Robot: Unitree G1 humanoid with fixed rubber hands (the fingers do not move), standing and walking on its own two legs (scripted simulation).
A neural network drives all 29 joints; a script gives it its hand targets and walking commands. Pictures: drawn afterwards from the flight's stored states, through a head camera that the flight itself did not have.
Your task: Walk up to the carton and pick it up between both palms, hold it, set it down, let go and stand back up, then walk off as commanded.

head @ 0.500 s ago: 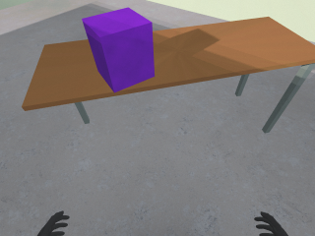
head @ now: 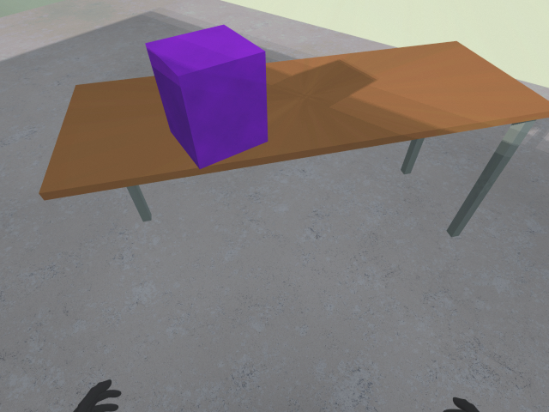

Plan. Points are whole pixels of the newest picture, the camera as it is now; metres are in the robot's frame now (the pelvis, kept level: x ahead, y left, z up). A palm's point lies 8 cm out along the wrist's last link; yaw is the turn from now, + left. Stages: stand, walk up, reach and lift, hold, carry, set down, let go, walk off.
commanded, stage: walk up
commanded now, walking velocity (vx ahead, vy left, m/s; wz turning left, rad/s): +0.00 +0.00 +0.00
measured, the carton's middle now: (211, 96) +0.84 +0.15 +0.03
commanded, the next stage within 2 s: none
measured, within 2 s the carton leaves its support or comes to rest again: neither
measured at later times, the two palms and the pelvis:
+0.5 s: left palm out of the picture +0.08 +0.35 -0.08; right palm (480, 386) +0.18 -0.31 -0.11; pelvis +0.06 +0.00 -0.01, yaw +5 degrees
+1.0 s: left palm (50, 362) +0.23 +0.37 -0.09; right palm (424, 289) +0.34 -0.28 -0.10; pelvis +0.21 +0.03 -0.02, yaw +10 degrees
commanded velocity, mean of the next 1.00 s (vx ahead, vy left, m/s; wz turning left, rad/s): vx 0.00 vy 0.00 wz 0.00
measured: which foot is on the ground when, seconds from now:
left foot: down 0.00-0.40, up 0.42-0.66, down 0.68-1.00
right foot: down 0.00-0.70, up 0.72-1.00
